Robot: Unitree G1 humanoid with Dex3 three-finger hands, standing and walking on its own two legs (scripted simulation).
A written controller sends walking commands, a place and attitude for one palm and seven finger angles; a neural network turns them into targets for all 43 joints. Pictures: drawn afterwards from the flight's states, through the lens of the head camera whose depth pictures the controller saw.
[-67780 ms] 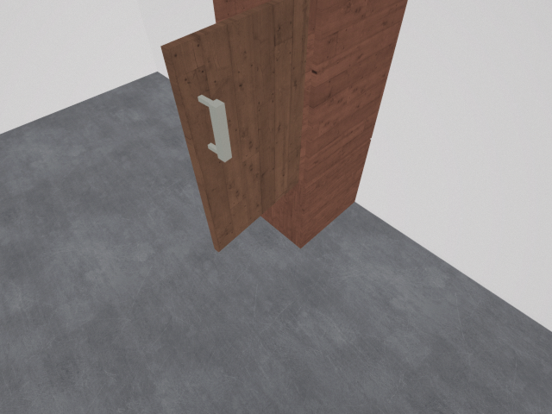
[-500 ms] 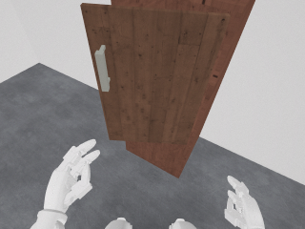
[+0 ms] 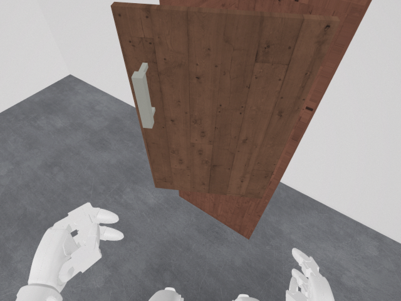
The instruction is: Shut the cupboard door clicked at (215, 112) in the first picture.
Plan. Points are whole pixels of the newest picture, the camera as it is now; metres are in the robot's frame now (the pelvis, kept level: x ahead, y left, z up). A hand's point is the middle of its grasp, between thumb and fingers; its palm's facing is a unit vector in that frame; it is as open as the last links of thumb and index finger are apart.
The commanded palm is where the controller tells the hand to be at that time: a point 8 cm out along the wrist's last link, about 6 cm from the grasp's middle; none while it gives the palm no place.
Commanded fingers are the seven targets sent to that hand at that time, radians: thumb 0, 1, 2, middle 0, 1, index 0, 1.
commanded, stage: raise the hand and make a fist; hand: left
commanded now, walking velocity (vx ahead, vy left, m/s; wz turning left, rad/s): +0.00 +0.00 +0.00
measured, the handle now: (146, 96) +0.49 +0.15 +0.15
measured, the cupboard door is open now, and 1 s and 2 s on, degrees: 27 27 27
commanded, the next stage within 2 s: bring the fist close to the handle in 1.08 s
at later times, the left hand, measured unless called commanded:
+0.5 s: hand (93, 211) +0.23 +0.18 +0.13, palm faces -0.02 -1.00 -0.07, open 3.1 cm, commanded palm +0.21 +0.24 +0.13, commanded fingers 0.00 0.90 0.90 -1.30 -1.50 -1.30 -1.50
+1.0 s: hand (93, 206) +0.23 +0.18 +0.14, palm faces +0.00 -1.00 -0.06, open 3.1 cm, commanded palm +0.21 +0.23 +0.15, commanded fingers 0.00 0.90 0.90 -1.30 -1.50 -1.30 -1.50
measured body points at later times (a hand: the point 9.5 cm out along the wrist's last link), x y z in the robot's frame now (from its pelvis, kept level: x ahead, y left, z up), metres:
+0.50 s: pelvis +0.03 +0.00 +0.02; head +0.04 -0.01 +0.47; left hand +0.23 +0.24 +0.13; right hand +0.22 -0.22 -0.04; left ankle +0.02 +0.11 -0.67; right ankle +0.02 -0.13 -0.67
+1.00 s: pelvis +0.01 -0.01 +0.04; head +0.01 -0.02 +0.49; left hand +0.23 +0.24 +0.14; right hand +0.19 -0.24 -0.03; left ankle +0.02 +0.11 -0.67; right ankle +0.02 -0.13 -0.67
